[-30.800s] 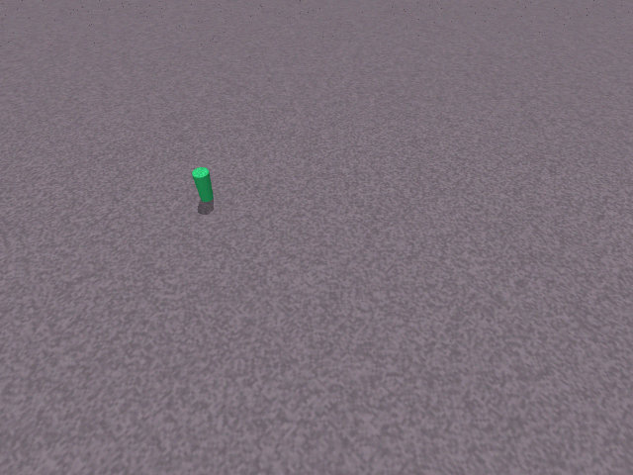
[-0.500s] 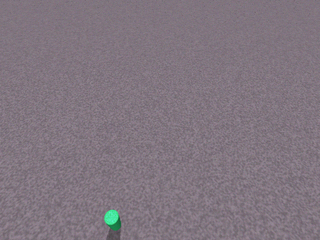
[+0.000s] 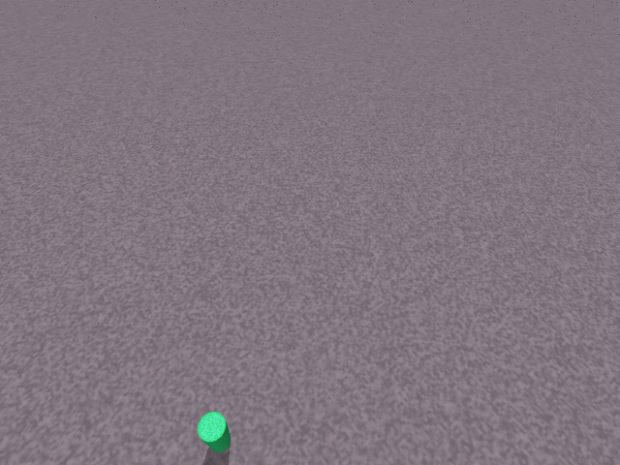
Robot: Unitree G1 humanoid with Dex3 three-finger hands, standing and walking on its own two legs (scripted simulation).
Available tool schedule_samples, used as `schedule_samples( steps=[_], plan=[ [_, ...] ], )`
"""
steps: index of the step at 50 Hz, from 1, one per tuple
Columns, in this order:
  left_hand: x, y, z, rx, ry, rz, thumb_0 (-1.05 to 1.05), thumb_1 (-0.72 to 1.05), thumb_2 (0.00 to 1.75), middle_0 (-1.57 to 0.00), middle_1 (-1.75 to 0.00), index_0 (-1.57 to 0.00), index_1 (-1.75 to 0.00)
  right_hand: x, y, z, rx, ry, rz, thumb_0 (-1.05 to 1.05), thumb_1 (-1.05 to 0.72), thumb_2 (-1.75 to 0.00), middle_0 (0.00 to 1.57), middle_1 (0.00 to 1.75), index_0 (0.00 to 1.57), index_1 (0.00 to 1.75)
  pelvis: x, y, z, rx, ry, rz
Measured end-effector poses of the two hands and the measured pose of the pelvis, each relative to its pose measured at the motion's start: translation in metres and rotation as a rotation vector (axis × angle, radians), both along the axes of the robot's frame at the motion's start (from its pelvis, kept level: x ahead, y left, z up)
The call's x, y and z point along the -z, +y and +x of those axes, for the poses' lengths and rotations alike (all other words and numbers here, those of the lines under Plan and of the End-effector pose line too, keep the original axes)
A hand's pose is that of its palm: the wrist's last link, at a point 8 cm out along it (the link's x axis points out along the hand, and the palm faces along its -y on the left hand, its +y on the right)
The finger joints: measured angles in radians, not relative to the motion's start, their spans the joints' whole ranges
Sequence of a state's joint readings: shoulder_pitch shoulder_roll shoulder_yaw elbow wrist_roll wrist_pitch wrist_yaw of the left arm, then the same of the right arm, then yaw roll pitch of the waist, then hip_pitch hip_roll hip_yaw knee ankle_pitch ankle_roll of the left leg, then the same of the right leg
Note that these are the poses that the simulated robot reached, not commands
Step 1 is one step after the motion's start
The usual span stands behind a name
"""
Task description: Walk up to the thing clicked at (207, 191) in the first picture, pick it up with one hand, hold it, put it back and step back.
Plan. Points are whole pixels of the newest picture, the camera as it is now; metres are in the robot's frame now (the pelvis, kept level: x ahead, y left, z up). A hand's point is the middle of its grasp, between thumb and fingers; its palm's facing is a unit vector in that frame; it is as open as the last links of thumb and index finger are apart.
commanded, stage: stand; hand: left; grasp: from the side
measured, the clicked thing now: (216, 434) +0.35 +0.25 -0.71
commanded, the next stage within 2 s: step back in 0.20 s
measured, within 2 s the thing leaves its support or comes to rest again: neither
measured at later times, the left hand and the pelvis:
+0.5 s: hand out of the picture +0.06 +0.27 -0.17, palm faces -0.03 -0.92 -0.40, open 7.4 cm; pelvis -0.04 +0.00 -0.02, yaw +0 degrees
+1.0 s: hand out of the picture +0.02 +0.30 -0.18, palm faces -0.10 -0.93 -0.37, open 7.4 cm; pelvis -0.12 +0.04 -0.02, yaw -3 degrees
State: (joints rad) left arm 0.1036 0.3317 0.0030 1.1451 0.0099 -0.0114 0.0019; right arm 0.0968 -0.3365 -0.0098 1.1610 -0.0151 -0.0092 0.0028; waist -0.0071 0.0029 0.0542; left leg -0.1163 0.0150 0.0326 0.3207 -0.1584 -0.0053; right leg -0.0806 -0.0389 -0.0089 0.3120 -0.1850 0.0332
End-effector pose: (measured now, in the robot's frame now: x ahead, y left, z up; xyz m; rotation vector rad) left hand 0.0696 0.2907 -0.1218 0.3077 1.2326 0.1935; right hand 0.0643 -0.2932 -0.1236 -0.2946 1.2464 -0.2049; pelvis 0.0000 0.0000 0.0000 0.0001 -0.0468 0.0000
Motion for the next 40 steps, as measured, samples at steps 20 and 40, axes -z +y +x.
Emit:
schedule_samples(
  steps=[20, 40],
  plan=[
    [0.005, 0.018, -0.01, -0.002, -0.011, 0.056, 0.0, 0.9, 0.9, -0.21, -0.3, -0.2, -0.3, 0.006, -0.017, -0.002, 0.005, -0.015, -0.02, 0.01, -0.9, -0.9, 0.2, 0.3, 0.2, 0.3, 0.014, -0.004, -0.029, 0.002, 0.022, 0.0],
    [0.027, 0.051, -0.016, 0.056, -0.121, 0.026, 0.01, 0.9, 0.9, -0.21, -0.3, -0.2, -0.3, 0.001, 0.016, -0.116, 0.007, 0.094, -0.106, 0.01, -0.9, -0.9, 0.2, 0.29, 0.2, 0.3, 0.027, 0.038, -0.09, -0.008, 0.027, -0.014]
  ],
)
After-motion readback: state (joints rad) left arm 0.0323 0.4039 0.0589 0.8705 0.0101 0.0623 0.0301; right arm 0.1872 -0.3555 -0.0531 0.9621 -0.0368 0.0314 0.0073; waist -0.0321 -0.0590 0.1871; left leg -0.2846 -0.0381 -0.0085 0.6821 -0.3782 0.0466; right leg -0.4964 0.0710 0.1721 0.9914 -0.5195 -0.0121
